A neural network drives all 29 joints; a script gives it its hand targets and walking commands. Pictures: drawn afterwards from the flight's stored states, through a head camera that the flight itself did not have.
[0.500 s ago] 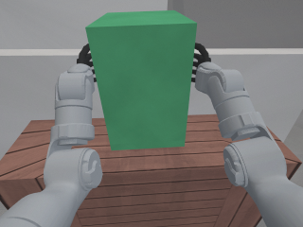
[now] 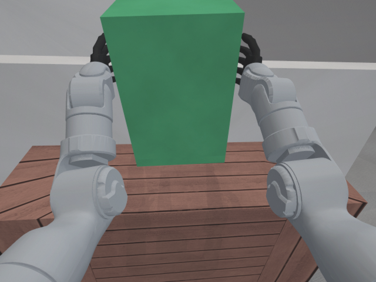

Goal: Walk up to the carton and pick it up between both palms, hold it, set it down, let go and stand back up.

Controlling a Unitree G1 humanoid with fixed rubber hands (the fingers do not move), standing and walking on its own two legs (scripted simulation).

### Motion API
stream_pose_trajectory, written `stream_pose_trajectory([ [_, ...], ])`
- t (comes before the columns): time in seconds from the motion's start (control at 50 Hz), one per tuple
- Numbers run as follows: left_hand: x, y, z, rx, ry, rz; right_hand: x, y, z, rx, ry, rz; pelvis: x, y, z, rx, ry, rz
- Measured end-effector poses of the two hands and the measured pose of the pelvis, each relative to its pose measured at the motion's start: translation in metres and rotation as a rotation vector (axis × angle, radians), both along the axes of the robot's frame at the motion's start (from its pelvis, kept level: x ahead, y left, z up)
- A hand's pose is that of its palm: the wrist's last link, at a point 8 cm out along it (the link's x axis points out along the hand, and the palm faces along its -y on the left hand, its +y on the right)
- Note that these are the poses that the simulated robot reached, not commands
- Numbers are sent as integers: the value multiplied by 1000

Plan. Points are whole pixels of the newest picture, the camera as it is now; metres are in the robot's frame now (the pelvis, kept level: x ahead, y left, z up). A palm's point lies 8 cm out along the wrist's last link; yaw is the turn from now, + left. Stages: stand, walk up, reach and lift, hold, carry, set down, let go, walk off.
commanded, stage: set down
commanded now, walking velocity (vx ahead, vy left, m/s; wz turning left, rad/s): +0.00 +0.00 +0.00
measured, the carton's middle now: (177, 76) +0.43 +0.00 +0.31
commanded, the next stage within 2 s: none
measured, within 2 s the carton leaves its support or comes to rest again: neither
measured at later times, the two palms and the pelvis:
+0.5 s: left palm (116, 104) +0.41 +0.13 +0.25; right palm (242, 115) +0.39 -0.15 +0.23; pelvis +0.01 +0.01 +0.00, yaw +1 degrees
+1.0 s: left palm (124, 115) +0.42 +0.12 +0.22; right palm (245, 124) +0.39 -0.16 +0.21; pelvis +0.01 +0.01 +0.00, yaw +0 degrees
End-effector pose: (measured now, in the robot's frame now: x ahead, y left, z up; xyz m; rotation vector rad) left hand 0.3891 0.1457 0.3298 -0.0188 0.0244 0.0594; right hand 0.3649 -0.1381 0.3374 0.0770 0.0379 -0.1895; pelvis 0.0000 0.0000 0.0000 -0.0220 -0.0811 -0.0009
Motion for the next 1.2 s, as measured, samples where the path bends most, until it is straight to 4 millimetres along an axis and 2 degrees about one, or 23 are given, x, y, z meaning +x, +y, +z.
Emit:
stream_pose_trajectory([
  [0.1, 10, 2, -14, 34, 19, -14, 8, 3, -22, -18, 10, -7, 3, -1, 1, 6, -36, 7],
  [0.26, 18, 2, -62, 66, 46, -10, 17, 3, -83, -7, 29, 0, 7, 0, 0, 3, -67, 19],
  [0.34, 20, -2, -79, 67, 45, -5, 19, 0, -102, -7, 22, 1, 8, 1, 0, -1, -64, 23],
  [0.66, 26, -21, -80, 91, 43, -10, 22, -19, -106, -9, 9, -14, 13, 9, -1, 0, -64, 7],
  [0.94, 28, -24, -106, 84, 100, -14, 22, -22, -128, -1, 51, -18, 11, 8, 0, 4, -56, 3],
  [1.2, 36, -37, -121, 71, 130, -24, 27, -34, -138, 1, 73, -30, 10, 1, 0, 9, -23, -8],
])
